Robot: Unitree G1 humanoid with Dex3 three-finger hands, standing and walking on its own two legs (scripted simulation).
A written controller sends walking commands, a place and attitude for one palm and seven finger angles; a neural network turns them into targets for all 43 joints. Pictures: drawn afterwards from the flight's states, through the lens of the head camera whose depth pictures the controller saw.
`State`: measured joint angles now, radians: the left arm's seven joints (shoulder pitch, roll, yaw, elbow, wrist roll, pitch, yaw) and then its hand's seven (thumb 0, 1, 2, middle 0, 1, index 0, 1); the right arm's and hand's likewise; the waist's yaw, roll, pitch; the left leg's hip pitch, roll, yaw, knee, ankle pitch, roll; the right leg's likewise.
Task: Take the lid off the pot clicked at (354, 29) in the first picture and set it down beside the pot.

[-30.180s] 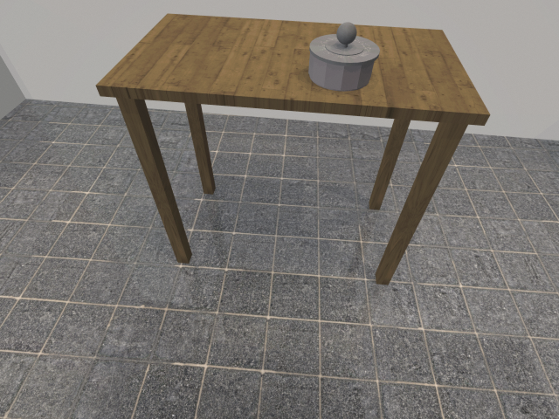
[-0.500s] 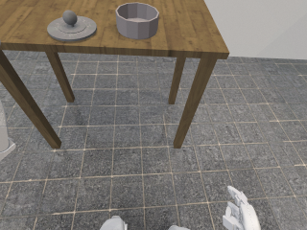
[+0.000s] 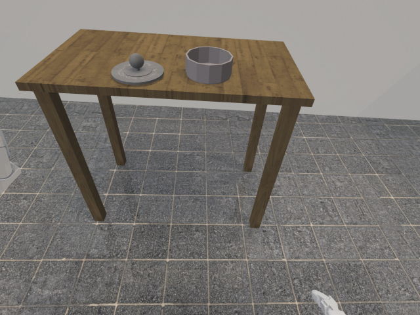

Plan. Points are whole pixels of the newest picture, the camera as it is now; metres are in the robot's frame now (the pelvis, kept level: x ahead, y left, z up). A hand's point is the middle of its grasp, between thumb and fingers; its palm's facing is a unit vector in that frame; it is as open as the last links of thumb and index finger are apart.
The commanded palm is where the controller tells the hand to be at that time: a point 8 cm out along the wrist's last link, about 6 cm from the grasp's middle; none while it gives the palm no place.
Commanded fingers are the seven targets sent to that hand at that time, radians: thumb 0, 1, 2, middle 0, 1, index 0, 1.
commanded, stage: stop stepping back and stand still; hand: left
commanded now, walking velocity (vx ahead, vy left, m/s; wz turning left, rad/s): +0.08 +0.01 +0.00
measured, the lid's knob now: (136, 60) +0.83 +0.32 +0.12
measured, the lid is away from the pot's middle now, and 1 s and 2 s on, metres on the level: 0.25 0.25 0.25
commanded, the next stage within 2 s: let the arm hang, fingers relaxed in 1.28 s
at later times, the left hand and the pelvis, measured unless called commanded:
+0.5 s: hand out of the picture +0.06 +0.19 -0.17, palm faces +0.07 -0.98 -0.21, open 6.7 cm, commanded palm none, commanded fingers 0.00 0.90 0.90 -0.20 -0.30 -0.20 -0.30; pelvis +0.02 +0.00 +0.00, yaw +4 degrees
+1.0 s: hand out of the picture +0.11 +0.19 -0.16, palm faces +0.03 -0.97 -0.22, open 7.3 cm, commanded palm none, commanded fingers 0.00 0.90 0.90 -0.20 -0.30 -0.20 -0.30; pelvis +0.05 +0.01 +0.01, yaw +2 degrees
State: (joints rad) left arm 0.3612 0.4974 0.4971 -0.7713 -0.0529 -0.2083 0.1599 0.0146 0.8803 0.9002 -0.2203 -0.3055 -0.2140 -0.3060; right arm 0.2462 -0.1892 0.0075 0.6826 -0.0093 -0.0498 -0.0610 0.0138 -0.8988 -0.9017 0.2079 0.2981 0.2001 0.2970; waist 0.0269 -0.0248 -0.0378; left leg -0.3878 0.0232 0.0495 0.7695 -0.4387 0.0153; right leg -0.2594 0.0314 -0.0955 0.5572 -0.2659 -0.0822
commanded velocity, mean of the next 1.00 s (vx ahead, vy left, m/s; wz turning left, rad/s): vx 0.00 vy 0.00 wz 0.00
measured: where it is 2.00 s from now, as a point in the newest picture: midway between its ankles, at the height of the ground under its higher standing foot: outside the picture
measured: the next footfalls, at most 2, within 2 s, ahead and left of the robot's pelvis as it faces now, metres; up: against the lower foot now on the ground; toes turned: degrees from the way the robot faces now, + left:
none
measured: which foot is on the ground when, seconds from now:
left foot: down 0.00-1.00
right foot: down 0.00-1.00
